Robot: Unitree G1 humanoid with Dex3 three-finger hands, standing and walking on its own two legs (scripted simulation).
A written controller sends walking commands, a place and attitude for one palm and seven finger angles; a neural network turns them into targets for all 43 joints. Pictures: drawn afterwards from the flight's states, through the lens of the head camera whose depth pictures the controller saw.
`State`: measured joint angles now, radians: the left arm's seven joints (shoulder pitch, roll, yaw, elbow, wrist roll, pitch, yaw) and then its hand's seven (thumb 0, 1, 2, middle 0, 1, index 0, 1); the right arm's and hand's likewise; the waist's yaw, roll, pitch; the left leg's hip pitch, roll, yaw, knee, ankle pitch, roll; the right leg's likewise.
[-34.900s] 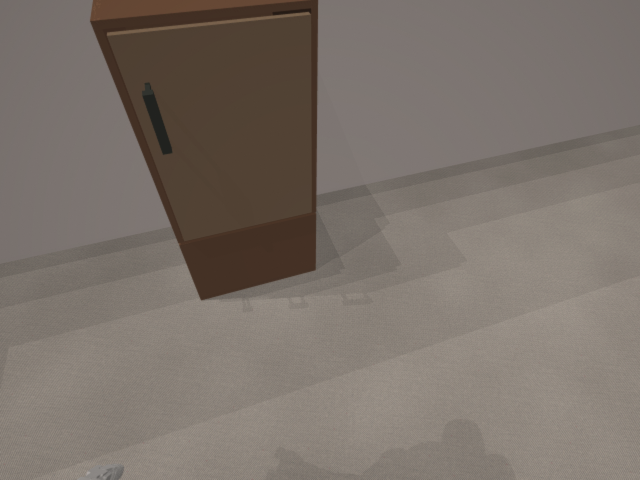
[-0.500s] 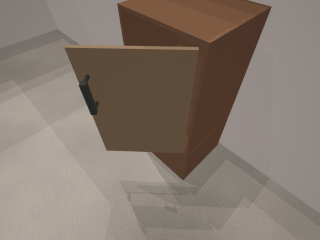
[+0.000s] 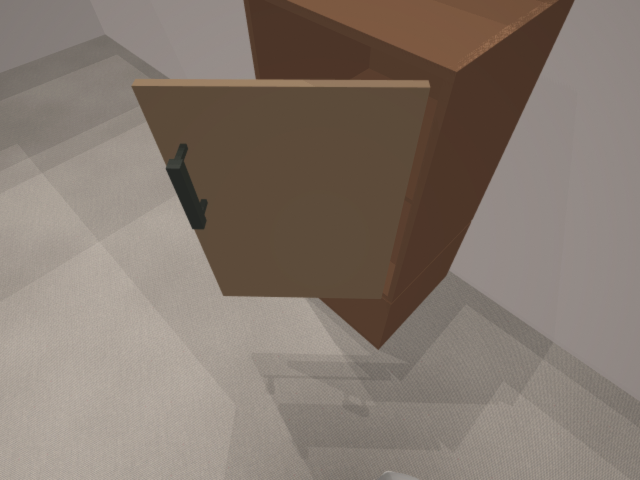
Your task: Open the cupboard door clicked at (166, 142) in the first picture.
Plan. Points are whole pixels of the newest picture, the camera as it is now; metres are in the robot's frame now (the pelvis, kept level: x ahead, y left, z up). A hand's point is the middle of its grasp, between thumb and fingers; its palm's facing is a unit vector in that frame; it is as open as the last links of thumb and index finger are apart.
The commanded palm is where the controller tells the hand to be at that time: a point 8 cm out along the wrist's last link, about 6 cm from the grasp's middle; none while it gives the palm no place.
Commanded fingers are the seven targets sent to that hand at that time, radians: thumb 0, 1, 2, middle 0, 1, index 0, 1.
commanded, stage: come to a stop and stand still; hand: left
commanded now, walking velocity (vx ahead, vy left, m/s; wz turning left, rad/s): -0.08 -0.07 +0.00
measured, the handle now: (191, 188) +0.54 +0.25 +0.01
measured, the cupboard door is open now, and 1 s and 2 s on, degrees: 43 43 43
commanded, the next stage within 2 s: look again from close up in 0.92 s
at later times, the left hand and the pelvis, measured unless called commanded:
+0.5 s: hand out of the picture +0.05 +0.16 -0.17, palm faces +0.02 -0.97 -0.25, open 7.3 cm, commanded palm none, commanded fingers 0.00 0.90 0.90 -0.20 -0.30 -0.20 -0.30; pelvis -0.01 -0.02 +0.00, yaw +0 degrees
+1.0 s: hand out of the picture -0.05 +0.19 -0.17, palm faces +0.05 -0.97 -0.23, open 7.4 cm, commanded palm none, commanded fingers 0.00 0.90 0.90 -0.20 -0.30 -0.20 -0.30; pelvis -0.05 +0.00 +0.00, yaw +1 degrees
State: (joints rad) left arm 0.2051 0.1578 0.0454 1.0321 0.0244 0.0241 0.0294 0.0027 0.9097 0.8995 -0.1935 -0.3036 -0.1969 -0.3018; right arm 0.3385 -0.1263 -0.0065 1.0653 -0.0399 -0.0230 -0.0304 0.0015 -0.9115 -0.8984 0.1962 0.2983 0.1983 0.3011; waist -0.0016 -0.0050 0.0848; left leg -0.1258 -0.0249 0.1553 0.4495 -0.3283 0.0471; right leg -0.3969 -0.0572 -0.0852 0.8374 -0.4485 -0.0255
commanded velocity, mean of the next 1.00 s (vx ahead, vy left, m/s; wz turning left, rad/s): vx -0.03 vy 0.00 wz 0.00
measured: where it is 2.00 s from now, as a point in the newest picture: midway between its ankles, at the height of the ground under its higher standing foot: outside the picture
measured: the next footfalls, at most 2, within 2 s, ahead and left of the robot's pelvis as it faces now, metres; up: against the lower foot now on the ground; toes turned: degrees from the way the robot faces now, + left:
right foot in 0.06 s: +0.07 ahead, -0.10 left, +0.00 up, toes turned -1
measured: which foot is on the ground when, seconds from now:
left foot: down 0.00-1.00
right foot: up 0.00-0.04, down 0.06-1.00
